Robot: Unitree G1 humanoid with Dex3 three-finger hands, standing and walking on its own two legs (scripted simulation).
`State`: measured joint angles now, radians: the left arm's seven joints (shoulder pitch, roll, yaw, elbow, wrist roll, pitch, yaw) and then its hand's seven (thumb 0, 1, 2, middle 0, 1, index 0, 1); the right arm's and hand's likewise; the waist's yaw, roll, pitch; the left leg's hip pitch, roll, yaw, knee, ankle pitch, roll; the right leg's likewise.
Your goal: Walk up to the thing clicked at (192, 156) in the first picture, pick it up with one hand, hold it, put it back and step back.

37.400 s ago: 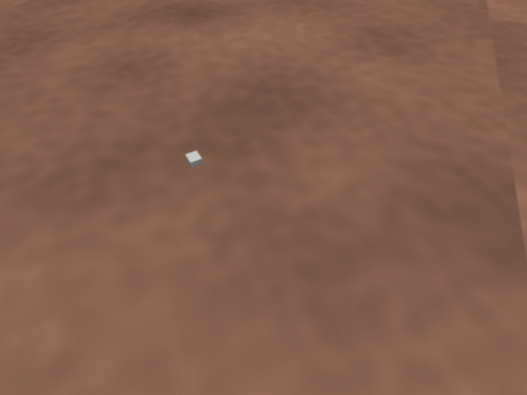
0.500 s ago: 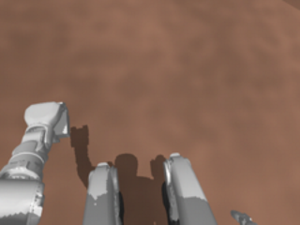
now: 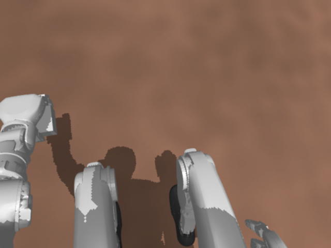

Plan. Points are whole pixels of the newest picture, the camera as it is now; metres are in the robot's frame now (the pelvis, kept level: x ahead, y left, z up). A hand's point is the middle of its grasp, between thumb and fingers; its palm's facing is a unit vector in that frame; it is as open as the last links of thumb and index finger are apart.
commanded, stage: crouch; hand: left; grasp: from above
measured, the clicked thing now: (36, 122) +0.44 +0.29 -0.19
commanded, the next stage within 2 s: lower in 0.44 s
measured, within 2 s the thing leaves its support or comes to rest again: rests again in 1.92 s
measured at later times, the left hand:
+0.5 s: hand (42, 125) +0.44 +0.29 -0.22, palm faces -0.45 -0.07 -0.89, open 9.7 cm
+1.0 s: hand (48, 129) +0.45 +0.29 -0.28, palm faces -0.44 -0.09 -0.89, open 9.7 cm
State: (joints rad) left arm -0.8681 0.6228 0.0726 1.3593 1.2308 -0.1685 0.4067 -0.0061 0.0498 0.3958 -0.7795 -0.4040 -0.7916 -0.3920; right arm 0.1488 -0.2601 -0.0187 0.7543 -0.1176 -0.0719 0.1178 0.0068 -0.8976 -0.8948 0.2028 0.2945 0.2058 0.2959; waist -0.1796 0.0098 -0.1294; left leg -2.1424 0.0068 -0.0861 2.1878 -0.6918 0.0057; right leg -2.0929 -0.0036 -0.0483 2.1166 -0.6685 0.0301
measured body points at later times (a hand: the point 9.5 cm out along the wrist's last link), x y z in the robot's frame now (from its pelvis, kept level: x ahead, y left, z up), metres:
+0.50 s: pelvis +0.00 +0.00 -0.06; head +0.23 +0.05 +0.32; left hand +0.46 +0.29 -0.17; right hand +0.04 -0.27 -0.17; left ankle +0.07 +0.12 -0.37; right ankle +0.09 -0.13 -0.37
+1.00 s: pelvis +0.00 +0.00 -0.09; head +0.25 +0.07 +0.28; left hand +0.47 +0.29 -0.23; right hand +0.04 -0.28 -0.18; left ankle +0.07 +0.12 -0.37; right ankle +0.09 -0.13 -0.37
